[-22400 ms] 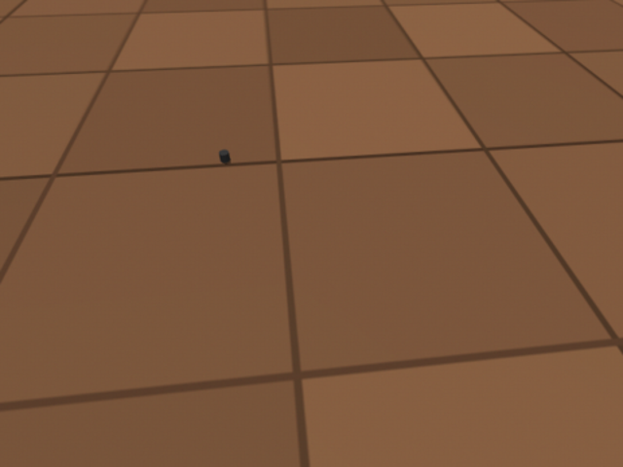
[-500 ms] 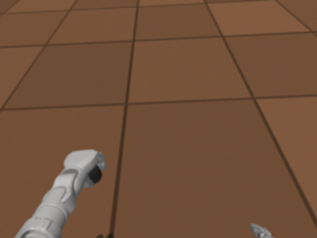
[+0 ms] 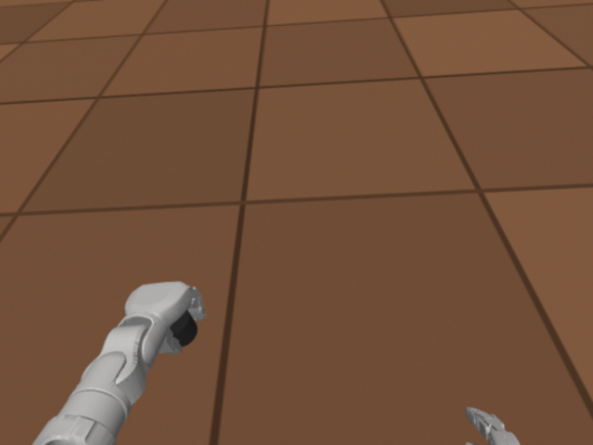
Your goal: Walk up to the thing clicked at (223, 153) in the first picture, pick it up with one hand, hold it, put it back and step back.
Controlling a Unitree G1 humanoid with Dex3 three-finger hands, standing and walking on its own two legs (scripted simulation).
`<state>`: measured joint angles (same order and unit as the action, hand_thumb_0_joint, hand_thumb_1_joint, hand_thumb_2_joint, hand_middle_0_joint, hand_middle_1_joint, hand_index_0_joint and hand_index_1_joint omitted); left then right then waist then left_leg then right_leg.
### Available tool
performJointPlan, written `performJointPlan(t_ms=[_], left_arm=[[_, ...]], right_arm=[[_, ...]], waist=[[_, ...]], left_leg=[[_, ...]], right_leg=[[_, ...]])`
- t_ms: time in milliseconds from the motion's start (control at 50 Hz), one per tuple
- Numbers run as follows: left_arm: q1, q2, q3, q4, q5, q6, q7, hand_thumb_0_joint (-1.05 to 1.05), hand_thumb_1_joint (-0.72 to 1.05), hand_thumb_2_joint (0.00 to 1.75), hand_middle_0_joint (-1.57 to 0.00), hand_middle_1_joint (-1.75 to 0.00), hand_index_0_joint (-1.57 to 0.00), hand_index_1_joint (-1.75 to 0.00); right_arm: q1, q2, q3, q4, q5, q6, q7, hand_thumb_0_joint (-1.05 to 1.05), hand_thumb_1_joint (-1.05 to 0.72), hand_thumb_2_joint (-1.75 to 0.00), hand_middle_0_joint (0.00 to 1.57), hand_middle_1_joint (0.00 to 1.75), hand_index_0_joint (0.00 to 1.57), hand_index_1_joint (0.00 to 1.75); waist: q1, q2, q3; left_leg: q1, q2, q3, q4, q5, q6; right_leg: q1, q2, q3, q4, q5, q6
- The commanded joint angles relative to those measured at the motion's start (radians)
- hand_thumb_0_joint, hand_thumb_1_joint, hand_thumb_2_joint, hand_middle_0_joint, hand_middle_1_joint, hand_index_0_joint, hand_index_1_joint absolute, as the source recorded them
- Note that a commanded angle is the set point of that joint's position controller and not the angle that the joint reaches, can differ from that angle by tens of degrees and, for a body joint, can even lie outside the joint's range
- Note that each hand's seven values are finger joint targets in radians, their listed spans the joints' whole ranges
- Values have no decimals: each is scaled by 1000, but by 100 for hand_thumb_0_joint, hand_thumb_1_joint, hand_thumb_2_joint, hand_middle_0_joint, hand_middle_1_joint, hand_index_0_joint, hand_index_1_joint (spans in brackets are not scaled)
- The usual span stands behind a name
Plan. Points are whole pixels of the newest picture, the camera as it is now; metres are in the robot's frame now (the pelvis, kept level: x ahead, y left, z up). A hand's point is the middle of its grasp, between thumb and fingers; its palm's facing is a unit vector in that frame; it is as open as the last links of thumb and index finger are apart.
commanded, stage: hold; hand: left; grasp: from above
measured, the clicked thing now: (177, 326) +0.32 +0.22 -0.06
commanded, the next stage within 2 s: crouch in 1.02 s
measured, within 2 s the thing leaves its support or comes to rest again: neither
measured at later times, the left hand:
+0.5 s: hand (164, 333) +0.29 +0.22 -0.02, palm faces -0.44 -0.06 -0.90, open 7.2 cm
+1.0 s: hand (166, 332) +0.29 +0.22 -0.02, palm faces -0.44 -0.06 -0.89, open 7.2 cm
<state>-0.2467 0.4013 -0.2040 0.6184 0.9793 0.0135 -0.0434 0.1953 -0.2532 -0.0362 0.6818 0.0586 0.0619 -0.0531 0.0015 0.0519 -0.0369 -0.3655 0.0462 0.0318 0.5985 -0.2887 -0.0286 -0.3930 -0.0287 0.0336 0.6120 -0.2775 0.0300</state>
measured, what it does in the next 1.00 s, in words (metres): stands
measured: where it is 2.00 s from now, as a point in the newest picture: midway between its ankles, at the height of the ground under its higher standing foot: outside the picture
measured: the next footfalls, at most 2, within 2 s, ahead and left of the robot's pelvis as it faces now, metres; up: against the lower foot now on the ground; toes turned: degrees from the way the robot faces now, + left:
none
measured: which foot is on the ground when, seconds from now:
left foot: down 0.00-1.00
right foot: down 0.00-1.00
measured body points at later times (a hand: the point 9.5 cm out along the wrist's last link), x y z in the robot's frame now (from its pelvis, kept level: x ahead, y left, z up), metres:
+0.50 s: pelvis -0.01 +0.00 +0.01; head +0.00 -0.03 +0.46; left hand +0.31 +0.22 +0.03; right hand +0.14 -0.25 -0.11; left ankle +0.01 +0.14 -0.73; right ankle +0.02 -0.14 -0.73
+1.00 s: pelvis -0.01 +0.00 +0.01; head +0.00 -0.03 +0.46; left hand +0.31 +0.22 +0.03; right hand +0.15 -0.25 -0.11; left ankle +0.01 +0.14 -0.73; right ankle +0.02 -0.14 -0.73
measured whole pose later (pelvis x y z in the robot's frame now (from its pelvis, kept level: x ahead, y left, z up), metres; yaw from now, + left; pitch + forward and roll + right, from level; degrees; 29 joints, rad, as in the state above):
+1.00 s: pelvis -0.01 +0.00 +0.01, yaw +0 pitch +1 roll +1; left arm -0.24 0.40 -0.21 0.60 0.98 0.00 -0.07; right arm 0.17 -0.25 -0.02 0.69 0.07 0.07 -0.07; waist 0.01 0.06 -0.01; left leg -0.28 0.04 0.04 0.50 -0.24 -0.03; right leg -0.31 -0.03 0.04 0.52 -0.23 0.03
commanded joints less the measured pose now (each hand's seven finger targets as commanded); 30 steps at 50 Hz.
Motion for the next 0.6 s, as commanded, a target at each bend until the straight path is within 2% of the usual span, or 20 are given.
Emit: performJointPlan(t_ms=[0, 60, 120, 160, 200, 240, 280, 300, 340, 360, 380, 420, 440, 460, 480, 500, 560, 580], left_arm=[[-313, 219, 110, -220, -2, -3, 36, 0, 69, 34, -95, -56, -102, -48], [-308, 220, 112, -224, 2, -2, 33, 0, 67, 34, -94, -56, -102, -48], [-324, 217, 107, -240, -1, -3, 31, 0, 67, 35, -95, -54, -102, -47], [-315, 208, 100, -227, -2, -1, 26, 0, 67, 35, -95, -54, -102, -47], [-311, 225, 115, -226, -3, -4, 27, 0, 65, 36, -94, -55, -101, -48], [-302, 206, 99, -213, 3, 1, 23, 0, 66, 35, -94, -54, -101, -47], [-304, 220, 108, -229, -5, 1, 19, 0, 68, 36, -95, -56, -102, -49], [-299, 209, 98, -218, -6, 1, 14, 0, 67, 36, -95, -56, -102, -48], [-339, 225, 106, -265, -10, -3, 10, 0, 67, 35, -94, -55, -102, -48], [-315, 223, 106, -207, -2, 1, 8, 0, 65, 35, -93, -55, -101, -48], [-304, 204, 94, -232, -10, 1, 4, 0, 65, 34, -93, -55, -100, -47], [-301, 221, 106, -233, -7, -1, 1, 0, 66, 34, -92, -56, -100, -48], [-291, 206, 96, -214, -7, 2, -3, 0, 65, 36, -94, -55, -101, -48], [-311, 196, 82, -252, -10, -1, -5, 0, 66, 35, -93, -56, -101, -49], [-309, 220, 107, -256, -11, -3, -5, 0, 64, 36, -93, -55, -100, -48], [-290, 219, 107, -229, -8, -2, -5, 0, 64, 36, -93, -55, -100, -47], [-339, 215, 93, -239, -5, -9, -3, 0, 63, 34, -93, -54, -99, -47], [-330, 224, 109, -238, -12, -12, 0, 0, 63, 34, -92, -54, -99, -47]], right_arm=[[-91, -123, -38, -141, 4, -45, -12, 0, -90, -90, 20, 30, 20, 30], [-99, -119, -36, -137, 3, -45, -13, 0, -91, -90, 20, 30, 20, 30], [-95, -122, -35, -134, 5, -46, -16, 0, -90, -90, 20, 30, 20, 30], [-100, -119, -35, -136, 6, -47, -17, 0, -91, -90, 20, 30, 20, 30], [-107, -119, -32, -136, 6, -47, -18, 0, -90, -90, 20, 30, 20, 30], [-110, -118, -31, -138, 7, -47, -17, 0, -91, -90, 20, 30, 20, 30], [-117, -117, -29, -139, 8, -47, -18, 0, -90, -90, 20, 30, 20, 30], [-114, -117, -30, -141, 8, -47, -18, 0, -91, -90, 20, 30, 20, 30], [-118, -118, -28, -144, 9, -47, -19, 0, -91, -90, 20, 30, 20, 30], [-119, -117, -25, -141, 9, -47, -20, 0, -91, -90, 20, 30, 20, 30], [-124, -114, -25, -147, 11, -47, -20, 0, -91, -90, 20, 30, 20, 30], [-123, -117, -27, -149, 9, -47, -20, 0, -90, -90, 20, 30, 20, 30], [-126, -113, -23, -146, 10, -48, -20, 0, -91, -90, 20, 30, 20, 30], [-124, -114, -24, -153, 10, -49, -19, 0, -91, -90, 20, 30, 20, 30], [-126, -115, -27, -152, 11, -47, -20, 0, -91, -90, 20, 30, 20, 30], [-124, -114, -25, -150, 10, -47, -22, 0, -91, -90, 20, 30, 20, 30], [-122, -114, -22, -148, 9, -47, -22, 0, -91, -90, 20, 30, 20, 30], [-125, -114, -22, -148, 10, -46, -24, 0, -91, -90, 20, 30, 20, 30]], waist=[[9, -53, -234], [12, -38, -248], [1, -49, -252], [7, -49, -235], [12, -41, -232], [8, -52, -221], [16, -45, -221], [10, -45, -216], [15, -41, -229], [8, -48, -203], [14, -42, -199], [16, -46, -208], [14, -58, -199], [13, -50, -212], [20, -35, -215], [17, -41, -203], [4, -51, -201], [19, -42, -200]], left_leg=[[121, -62, 15, -93, 150, 37], [138, -58, 11, -100, 170, 35], [150, -59, 18, -100, 181, 39], [152, -60, 19, -108, 176, 38], [152, -58, 18, -116, 163, 38], [153, -58, 19, -121, 166, 40], [160, -59, 20, -128, 161, 40], [161, -58, 20, -131, 163, 40], [170, -60, 22, -134, 162, 39], [163, -59, 22, -139, 151, 40], [167, -58, 22, -145, 145, 38], [170, -57, 21, -150, 145, 39], [164, -57, 19, -149, 157, 40], [175, -58, 21, -150, 160, 39], [182, -57, 21, -154, 160, 38], [178, -56, 21, -153, 164, 39], [181, -55, 19, -155, 162, 41], [179, -55, 19, -159, 155, 38]], right_leg=[[87, 47, -23, -119, 106, -26], [98, 50, -28, -117, 120, -28], [103, 47, -23, -125, 140, -22], [104, 47, -26, -133, 131, -24], [111, 48, -27, -139, 115, -26], [110, 47, -28, -145, 119, -25], [118, 46, -29, -151, 112, -25], [116, 47, -29, -151, 115, -26], [123, 47, -28, -157, 114, -25], [111, 47, -27, -162, 102, -25], [115, 48, -29, -164, 92, -28], [127, 49, -30, -166, 93, -29], [125, 48, -31, -166, 105, -27], [130, 49, -30, -166, 108, -28], [135, 49, -31, -168, 106, -30], [131, 49, -32, -169, 109, -29], [121, 49, -31, -173, 113, -27], [127, 51, -32, -173, 100, -29]])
